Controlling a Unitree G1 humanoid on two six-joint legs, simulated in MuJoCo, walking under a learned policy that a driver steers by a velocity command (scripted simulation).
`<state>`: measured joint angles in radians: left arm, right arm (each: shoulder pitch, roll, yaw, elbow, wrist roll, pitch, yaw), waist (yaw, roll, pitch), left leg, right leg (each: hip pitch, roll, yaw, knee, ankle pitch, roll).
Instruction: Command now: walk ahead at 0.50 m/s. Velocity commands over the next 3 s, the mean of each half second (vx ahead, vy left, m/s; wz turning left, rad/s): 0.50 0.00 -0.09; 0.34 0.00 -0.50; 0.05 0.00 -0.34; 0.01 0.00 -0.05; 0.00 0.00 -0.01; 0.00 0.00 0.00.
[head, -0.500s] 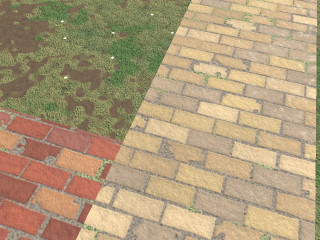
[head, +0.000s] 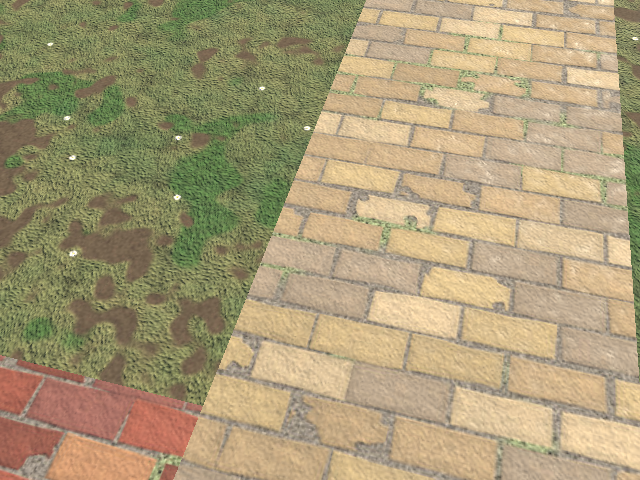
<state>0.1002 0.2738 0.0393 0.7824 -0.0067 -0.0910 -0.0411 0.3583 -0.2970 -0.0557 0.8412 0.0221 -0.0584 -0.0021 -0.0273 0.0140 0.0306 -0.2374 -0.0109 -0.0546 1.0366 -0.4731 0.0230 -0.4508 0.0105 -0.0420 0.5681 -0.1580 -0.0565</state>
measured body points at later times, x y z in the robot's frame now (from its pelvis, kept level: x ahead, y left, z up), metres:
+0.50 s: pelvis +0.28 +0.04 +0.00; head +0.31 +0.06 +0.45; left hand +0.29 +0.33 -0.14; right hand +0.47 -0.21 -0.08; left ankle +0.38 +0.15 -0.73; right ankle +0.11 -0.09 -0.68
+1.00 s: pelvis +0.49 -0.01 -0.01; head +0.54 -0.04 +0.44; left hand +0.75 +0.19 -0.10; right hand +0.50 -0.32 -0.13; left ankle +0.41 +0.16 -0.64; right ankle +0.58 -0.12 -0.73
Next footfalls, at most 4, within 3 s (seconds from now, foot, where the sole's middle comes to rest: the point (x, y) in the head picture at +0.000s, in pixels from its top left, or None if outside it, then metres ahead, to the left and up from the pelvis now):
0.44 left None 0.42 0.15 -0.76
0.92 right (400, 405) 0.61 -0.14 -0.76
1.38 left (293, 376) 0.69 0.09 -0.76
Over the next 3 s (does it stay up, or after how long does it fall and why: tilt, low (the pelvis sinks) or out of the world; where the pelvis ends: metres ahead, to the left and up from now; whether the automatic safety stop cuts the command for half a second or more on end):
stays up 0.63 0.02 0.01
